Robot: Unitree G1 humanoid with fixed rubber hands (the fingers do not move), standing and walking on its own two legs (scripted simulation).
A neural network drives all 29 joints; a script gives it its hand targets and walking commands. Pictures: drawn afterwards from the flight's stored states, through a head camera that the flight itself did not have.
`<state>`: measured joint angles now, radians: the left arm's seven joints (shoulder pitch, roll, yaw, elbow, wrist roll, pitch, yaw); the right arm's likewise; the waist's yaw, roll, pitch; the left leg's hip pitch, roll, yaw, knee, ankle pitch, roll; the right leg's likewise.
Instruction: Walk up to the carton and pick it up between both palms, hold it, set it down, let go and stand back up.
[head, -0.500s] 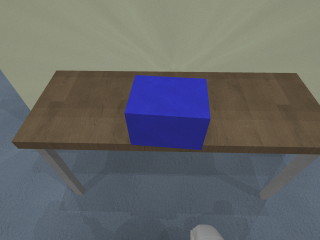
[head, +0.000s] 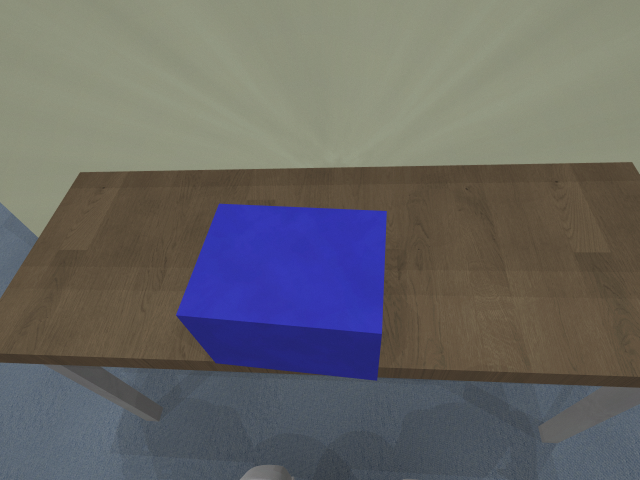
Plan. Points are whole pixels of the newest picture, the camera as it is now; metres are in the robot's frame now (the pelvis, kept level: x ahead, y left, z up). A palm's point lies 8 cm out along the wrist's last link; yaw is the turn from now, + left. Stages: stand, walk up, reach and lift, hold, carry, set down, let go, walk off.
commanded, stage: walk up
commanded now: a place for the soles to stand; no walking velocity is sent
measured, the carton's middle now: (296, 290) +0.38 +0.06 -0.05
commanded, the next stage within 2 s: none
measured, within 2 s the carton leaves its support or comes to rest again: neither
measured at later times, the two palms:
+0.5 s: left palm out of the picture +0.03 +0.31 -0.14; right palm out of the picture +0.06 -0.19 -0.13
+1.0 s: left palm out of the picture -0.08 +0.28 -0.14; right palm out of the picture -0.06 -0.21 -0.14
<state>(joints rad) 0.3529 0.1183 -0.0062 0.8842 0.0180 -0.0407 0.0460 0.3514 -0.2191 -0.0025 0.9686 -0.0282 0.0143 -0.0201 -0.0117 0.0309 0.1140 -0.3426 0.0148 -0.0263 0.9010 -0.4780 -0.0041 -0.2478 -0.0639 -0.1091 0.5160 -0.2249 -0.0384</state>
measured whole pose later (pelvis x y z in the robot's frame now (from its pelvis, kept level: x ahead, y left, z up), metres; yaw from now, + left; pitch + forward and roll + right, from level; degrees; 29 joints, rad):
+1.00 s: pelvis -0.05 +0.04 +0.00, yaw +2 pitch -2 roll +0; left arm 0.39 0.20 -0.03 1.02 0.01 -0.01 0.01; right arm 0.33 -0.24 0.03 1.09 -0.01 0.01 -0.01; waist -0.01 0.00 0.04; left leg -0.27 0.00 0.04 0.45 -0.15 0.03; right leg -0.19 -0.01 -0.04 0.47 -0.25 0.00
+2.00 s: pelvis -0.01 +0.05 +0.00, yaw +1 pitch -2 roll +0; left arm 0.30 0.19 -0.03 1.07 0.01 -0.02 0.02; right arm 0.25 -0.22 0.04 1.13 0.00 -0.01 -0.02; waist -0.01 0.00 0.05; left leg -0.20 -0.01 0.06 0.42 -0.18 0.03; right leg -0.11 -0.02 -0.02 0.42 -0.27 0.01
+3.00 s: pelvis -0.06 +0.08 +0.00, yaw +0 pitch -1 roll +0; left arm 0.29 0.22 0.00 0.99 0.02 -0.02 0.01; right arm 0.32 -0.20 0.03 1.05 -0.01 -0.01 0.00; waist 0.01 -0.03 0.02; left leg -0.15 0.02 -0.01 0.46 -0.29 -0.02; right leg -0.23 -0.06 0.02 0.48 -0.23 0.05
